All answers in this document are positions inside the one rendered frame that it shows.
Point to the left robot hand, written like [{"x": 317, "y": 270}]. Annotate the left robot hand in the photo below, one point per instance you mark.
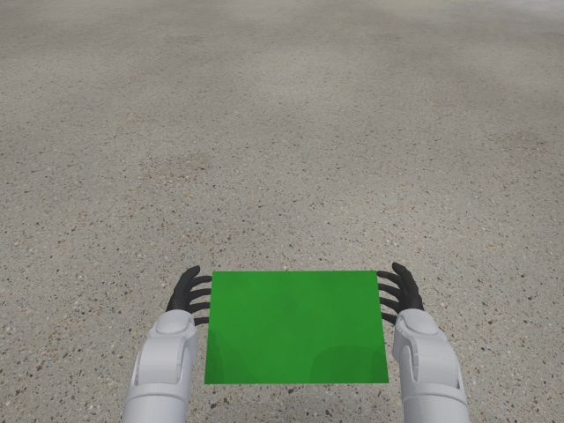
[{"x": 182, "y": 296}]

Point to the robot left forearm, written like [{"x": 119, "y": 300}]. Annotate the robot left forearm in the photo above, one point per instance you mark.
[{"x": 158, "y": 390}]

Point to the right robot hand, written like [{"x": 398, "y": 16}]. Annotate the right robot hand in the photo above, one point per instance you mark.
[{"x": 407, "y": 294}]

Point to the carton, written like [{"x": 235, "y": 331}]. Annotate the carton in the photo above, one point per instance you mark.
[{"x": 295, "y": 327}]

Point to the robot right forearm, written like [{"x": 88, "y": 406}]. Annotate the robot right forearm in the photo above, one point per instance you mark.
[{"x": 432, "y": 387}]

